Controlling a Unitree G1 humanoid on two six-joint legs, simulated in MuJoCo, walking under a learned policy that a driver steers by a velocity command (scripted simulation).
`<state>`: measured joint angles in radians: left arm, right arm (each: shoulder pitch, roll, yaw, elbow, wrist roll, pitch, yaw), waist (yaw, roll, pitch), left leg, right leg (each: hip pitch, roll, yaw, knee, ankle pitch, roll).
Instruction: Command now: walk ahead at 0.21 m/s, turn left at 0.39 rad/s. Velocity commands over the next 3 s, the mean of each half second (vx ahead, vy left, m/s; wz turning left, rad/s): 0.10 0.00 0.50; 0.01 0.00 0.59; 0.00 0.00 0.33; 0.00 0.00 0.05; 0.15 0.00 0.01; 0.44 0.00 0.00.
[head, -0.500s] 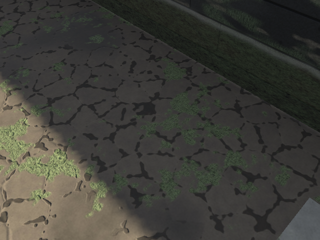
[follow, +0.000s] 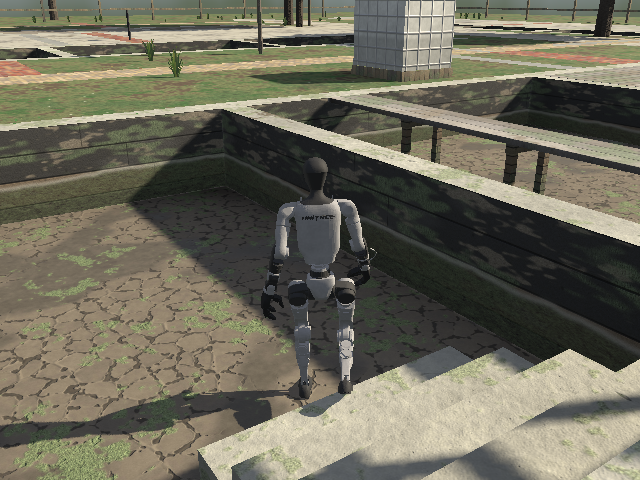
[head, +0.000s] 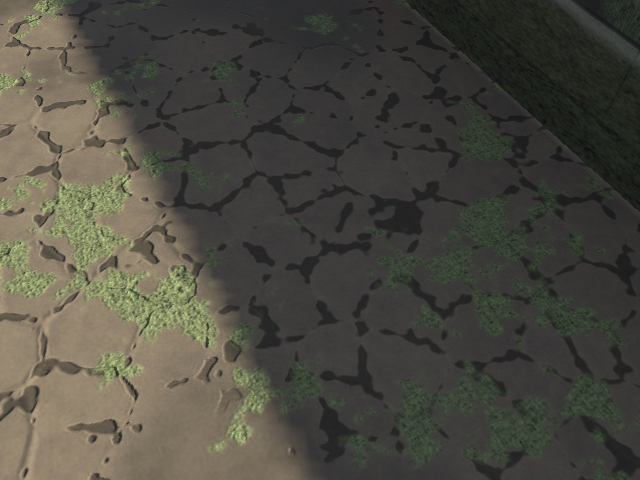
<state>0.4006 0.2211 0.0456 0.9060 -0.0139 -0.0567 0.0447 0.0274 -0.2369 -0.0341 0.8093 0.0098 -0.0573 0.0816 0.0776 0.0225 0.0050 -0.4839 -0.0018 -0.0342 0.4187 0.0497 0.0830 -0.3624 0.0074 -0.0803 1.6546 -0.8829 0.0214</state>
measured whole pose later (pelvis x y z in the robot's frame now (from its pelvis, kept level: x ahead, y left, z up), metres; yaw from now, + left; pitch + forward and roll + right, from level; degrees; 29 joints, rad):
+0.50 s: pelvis +0.11 -0.02 -0.01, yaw +19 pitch +4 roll +0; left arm 0.11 0.21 0.07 0.67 0.01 0.00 0.04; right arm 0.17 -0.31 -0.10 0.66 0.02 0.05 -0.03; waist -0.01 0.04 -0.02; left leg -0.62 -0.13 -0.13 1.15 -0.45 -0.05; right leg -0.40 0.00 0.04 0.52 -0.19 0.00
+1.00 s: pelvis +0.11 +0.03 +0.00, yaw +36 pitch +5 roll -2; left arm 0.08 0.28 0.09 0.65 0.01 0.01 0.04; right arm 0.16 -0.28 -0.08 0.62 0.02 0.06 -0.03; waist -0.01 -0.02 0.02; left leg -0.35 -0.07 -0.13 0.52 -0.24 0.05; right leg -0.63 0.00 0.06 1.02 -0.30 0.07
